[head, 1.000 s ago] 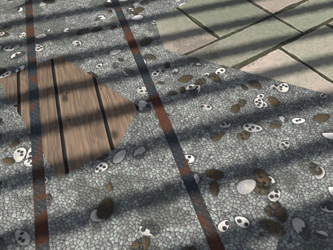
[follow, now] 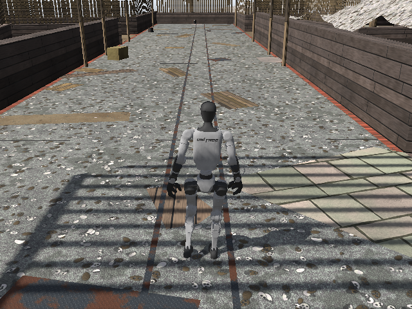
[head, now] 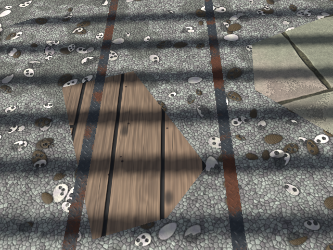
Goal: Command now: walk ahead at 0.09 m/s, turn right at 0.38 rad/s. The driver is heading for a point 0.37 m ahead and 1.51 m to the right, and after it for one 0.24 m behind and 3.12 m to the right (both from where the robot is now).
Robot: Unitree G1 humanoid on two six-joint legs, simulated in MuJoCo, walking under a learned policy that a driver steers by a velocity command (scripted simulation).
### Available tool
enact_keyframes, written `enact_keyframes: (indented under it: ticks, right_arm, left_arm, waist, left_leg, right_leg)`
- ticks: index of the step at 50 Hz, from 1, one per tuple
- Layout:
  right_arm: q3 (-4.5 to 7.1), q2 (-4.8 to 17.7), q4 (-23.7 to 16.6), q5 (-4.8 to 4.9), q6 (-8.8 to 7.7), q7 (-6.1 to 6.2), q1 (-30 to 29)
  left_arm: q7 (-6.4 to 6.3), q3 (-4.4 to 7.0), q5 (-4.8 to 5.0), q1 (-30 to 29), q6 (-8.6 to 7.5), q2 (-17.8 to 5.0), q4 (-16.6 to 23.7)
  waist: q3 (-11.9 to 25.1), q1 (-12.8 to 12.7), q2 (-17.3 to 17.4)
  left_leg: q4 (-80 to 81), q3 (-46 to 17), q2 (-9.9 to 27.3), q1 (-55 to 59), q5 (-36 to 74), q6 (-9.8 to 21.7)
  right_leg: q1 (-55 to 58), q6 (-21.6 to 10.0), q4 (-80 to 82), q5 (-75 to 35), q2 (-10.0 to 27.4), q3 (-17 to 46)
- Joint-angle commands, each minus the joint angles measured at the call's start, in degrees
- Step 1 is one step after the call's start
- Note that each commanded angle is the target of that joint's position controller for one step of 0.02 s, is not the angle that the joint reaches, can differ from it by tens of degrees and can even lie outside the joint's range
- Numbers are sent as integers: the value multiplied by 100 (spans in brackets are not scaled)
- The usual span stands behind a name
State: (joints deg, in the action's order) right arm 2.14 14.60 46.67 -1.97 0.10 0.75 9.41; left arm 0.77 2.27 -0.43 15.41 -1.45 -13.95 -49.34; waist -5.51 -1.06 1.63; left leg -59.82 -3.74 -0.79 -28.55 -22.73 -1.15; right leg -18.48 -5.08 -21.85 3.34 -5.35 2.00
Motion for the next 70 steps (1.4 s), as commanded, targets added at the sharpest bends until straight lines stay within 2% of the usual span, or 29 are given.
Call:
enact_keyframes:
  ticks: [1, 5, 9, 12, 13, 14, 15, 16, 17, 18, 21, 25, 34, 36, 37, 38, 39, 40, 42, 44, 56, 61, 63, 64, 65, 66, 67, 69, 70]
  right_arm:
    - [107, 453, -124, 5, 153, 54, 686]
    - [81, 461, -317, 53, 182, 89, 153]
    - [35, 439, -414, 161, 83, 168, 111]
    - [21, 436, -350, 219, -42, 245, 674]
    - [67, 610, -318, 184, -90, 289, 865]
    - [160, 1104, -435, 97, -100, 337, 721]
    - [224, 1473, -690, 37, -67, 310, 38]
    - [181, 1167, -664, -11, -56, 270, 51]
    - [82, 803, -719, 53, -69, 239, -125]
    - [47, 681, -758, 75, -77, 214, -244]
    - [53, 685, -815, 55, -65, 215, 3]
    - [160, 880, -672, 54, -36, 203, 615]
    - [326, 1189, -654, 30, -4, 13, 468]
    - [350, 1214, -644, 118, 40, 5, 334]
    - [341, 1125, -587, 108, 60, -4, 533]
    - [229, 635, -757, 1, 118, -37, 769]
    - [166, 626, -1084, 7, 227, 68, 141]
    - [202, 794, -1026, 35, 279, 86, 66]
    - [245, 872, -847, 136, 223, 32, 213]
    - [283, 966, -736, 29, 213, -17, 421]
    - [195, 771, -999, 94, 241, 31, -143]
    - [139, 778, -1081, 179, 149, 85, -65]
    - [118, 749, -1019, 198, 95, 140, 262]
    - [117, 752, -936, 151, 44, 181, 575]
    - [186, 1108, -933, 77, 6, 240, 640]
    - [272, 1642, -1080, 50, 30, 227, 511]
    - [311, 1658, -1016, -61, 57, 179, 414]
    - [163, 1080, -1027, 21, 12, 105, 62]
    - [140, 1007, -1049, 47, -24, 95, -34]
  left_arm:
    - [-34, 283, -39, -56, 65, -984, 440]
    - [-54, 373, -64, 58, 232, -1032, 517]
    - [-38, 437, -104, 36, 336, -1051, 585]
    - [-23, 453, -47, -215, 408, -1029, 663]
    - [-42, 426, 14, -241, 404, -925, 712]
    - [-56, 339, 63, 81, 388, -543, 759]
    - [-107, 381, 52, 8, 355, -625, 820]
    - [-107, 478, -147, -55, 346, -1069, 765]
    - [-73, 506, -136, 93, 362, -1048, 663]
    - [-50, 494, -135, 242, 412, -972, 577]
    - [68, 445, -89, 137, 529, -906, 604]
    - [156, 354, -36, -421, 599, -798, 857]
    - [201, 237, 66, -649, 583, -700, 1207]
    - [163, 228, 5, -360, 506, -659, 1153]
    - [98, 269, -79, -199, 428, -853, 1105]
    - [30, 380, -128, -117, 336, -1503, 1185]
    - [37, 545, -37, 264, 324, -2000, 1176]
    - [27, 481, 5, 303, 335, -1682, 1108]
    - [-32, 336, 6, -446, 377, -1240, 1208]
    - [-76, 298, 45, -538, 371, -1134, 1250]
    - [-56, 413, -60, 98, 346, -1393, 1153]
    - [-13, 448, -76, -84, 379, -1428, 1183]
    - [-11, 445, -32, -311, 390, -1387, 1199]
    - [-28, 430, 24, -405, 392, -1327, 1205]
    - [-36, 341, 53, -261, 367, -981, 1257]
    - [-56, 274, 41, -57, 344, -706, 1339]
    - [-76, 370, -228, -232, 338, -1219, 1312]
    - [66, 416, -229, -151, 324, -1277, 1167]
    - [153, 412, -218, 7, 340, -1230, 1060]
  waist:
    - [1004, 246, -775]
    - [761, 25, -913]
    - [755, -48, -977]
    - [763, 251, -991]
    - [744, 323, -775]
    - [820, 59, 293]
    - [396, -12, 1160]
    - [389, -81, 509]
    - [475, -247, 254]
    - [485, -322, 249]
    - [660, -116, 602]
    - [704, 268, 697]
    - [826, 279, 973]
    - [875, 3, 736]
    - [928, -73, 160]
    - [931, 110, -1507]
    - [771, -308, -1694]
    - [646, -251, -996]
    - [355, 131, -791]
    - [620, 178, -898]
    - [651, -108, -801]
    - [752, -17, -885]
    - [760, 211, -882]
    - [853, 409, -740]
    - [903, 341, 120]
    - [914, 276, 1240]
    - [473, 253, 778]
    - [52, 0, 583]
    - [117, -61, 716]
  left_leg:
    - [285, 155, -8, 424, 102, -89]
    - [934, 75, -33, 286, 166, -102]
    - [1757, 61, -231, 686, -70, 5]
    - [3367, 78, -379, 1637, 278, 220]
    - [4185, -167, -87, 2151, 484, 326]
    - [4886, -1423, 1187, 2485, -165, 628]
    - [5203, -2685, 2228, 1916, 364, 1155]
    - [4800, -2174, 2244, 1536, 1723, 1415]
    - [4571, -1571, 1887, 1510, 2514, 1335]
    - [4424, -983, 1548, 1593, 3028, 1195]
    - [4124, -287, 1269, 2241, 4028, 1176]
    - [3977, -239, 1509, 3031, 4166, 1314]
    - [3583, 299, 1777, 2405, 3801, 1174]
    - [3029, 608, 1673, 2001, 3172, 823]
    - [2363, 888, 1480, 1411, 2262, 457]
    - [816, 1379, 807, -42, -734, 17]
    - [102, 692, 140, -679, -1512, -72]
    - [-373, 325, 327, -721, -1216, -83]
    - [-207, 158, 421, -589, -281, -77]
    - [-306, 230, 316, -393, 95, -146]
    - [1079, 19, 9, -223, 8, -114]
    - [1956, -32, -258, 668, -107, 57]
    - [2947, -41, -318, 1415, 258, 132]
    - [3849, -29, -249, 2147, 663, 188]
    - [4543, -950, 696, 2874, 4, 399]
    - [5109, -2767, 2081, 3193, -1419, 906]
    - [5187, -2937, 2260, 2290, -1915, 1210]
    - [5244, -2099, 1702, 1850, -1688, 1088]
    - [5248, -1632, 1428, 1968, -1336, 968]
  right_leg:
    - [140, -844, 721, -502, 1338, 1564]
    - [90, -742, 950, 1578, 1265, 2152]
    - [215, -652, 749, 1317, 1234, 2535]
    - [37, -325, 455, 967, 1045, 2727]
    - [-300, -23, 229, 1486, 783, 2565]
    - [-744, 322, -860, 2497, 211, 1808]
    - [-1591, 490, -2176, 2838, -636, 465]
    - [-1239, 547, -3239, 2736, -69, 473]
    - [-1068, 548, -3693, 2493, -39, 431]
    - [-1058, 598, -4109, 2248, -13, 354]
    - [-1396, 791, -4586, 2053, 87, 105]
    - [-1614, 932, -3848, 2141, 242, -3]
    - [-20, 525, -1741, 2265, 355, -641]
    - [744, 357, -440, 1319, 268, -716]
    - [1393, 262, 280, 754, 469, -148]
    - [2132, -67, 578, -602, 2104, 1982]
    - [1615, -993, 358, -2239, 2811, 2761]
    - [1620, -1159, 306, -2272, 2539, 2313]
    - [1274, -784, 387, -1605, 1753, 1551]
    - [1381, -693, 328, -1949, 1458, 1341]
    - [1256, -870, 236, -591, 1403, 2459]
    - [941, -709, 1, -1135, 1253, 2925]
    - [668, -442, -132, -1002, 1055, 3021]
    - [262, -216, -275, 132, 796, 2917]
    - [-561, 114, -952, 2178, 283, 2364]
    - [-1586, 318, -2303, 3200, -711, 969]
    - [-1792, 327, -3154, 2707, -255, 828]
    - [-1743, 388, -3769, 1997, 46, 709]
    - [-1743, 454, -4024, 1730, 78, 563]
